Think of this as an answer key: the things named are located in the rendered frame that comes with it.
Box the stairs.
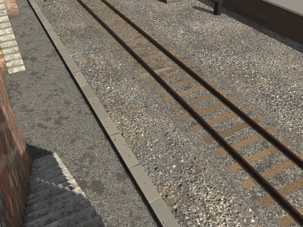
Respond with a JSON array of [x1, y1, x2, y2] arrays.
[[0, 0, 26, 74], [21, 152, 108, 227]]

